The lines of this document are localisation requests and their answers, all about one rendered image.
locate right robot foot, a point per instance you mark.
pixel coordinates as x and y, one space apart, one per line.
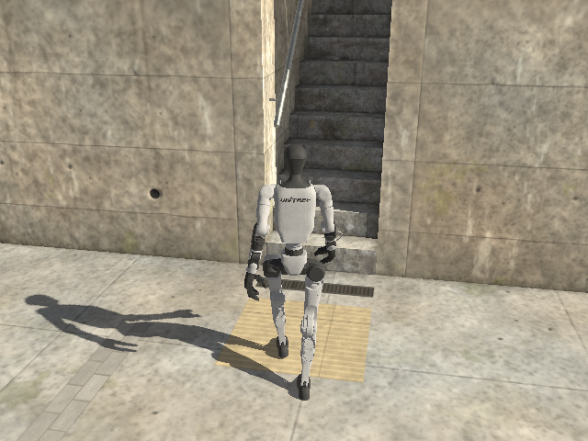
304 392

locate robot right hand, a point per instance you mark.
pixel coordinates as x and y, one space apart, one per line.
323 250

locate left robot upper arm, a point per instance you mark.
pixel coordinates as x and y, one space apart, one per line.
263 207

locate right robot forearm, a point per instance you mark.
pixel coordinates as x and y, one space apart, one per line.
330 239

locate left robot forearm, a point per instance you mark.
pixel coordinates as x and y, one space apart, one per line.
255 252

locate right robot upper arm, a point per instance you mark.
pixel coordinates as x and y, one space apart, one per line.
326 205

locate robot left hand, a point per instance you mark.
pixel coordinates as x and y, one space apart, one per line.
248 284

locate right robot thigh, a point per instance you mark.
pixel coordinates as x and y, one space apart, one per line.
313 289

